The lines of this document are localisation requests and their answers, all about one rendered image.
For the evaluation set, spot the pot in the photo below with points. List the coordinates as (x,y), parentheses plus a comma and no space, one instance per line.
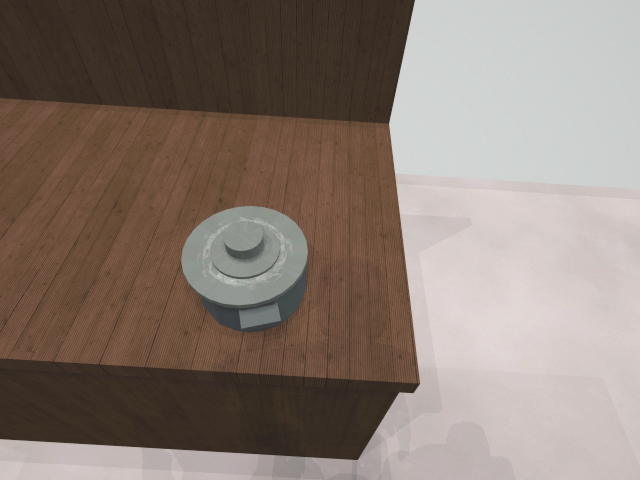
(261,317)

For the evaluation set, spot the knob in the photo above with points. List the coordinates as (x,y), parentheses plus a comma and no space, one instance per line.
(243,239)

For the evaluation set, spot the lid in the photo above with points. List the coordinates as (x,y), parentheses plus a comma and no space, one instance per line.
(242,283)

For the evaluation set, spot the table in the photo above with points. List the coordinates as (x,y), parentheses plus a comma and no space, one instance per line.
(124,124)

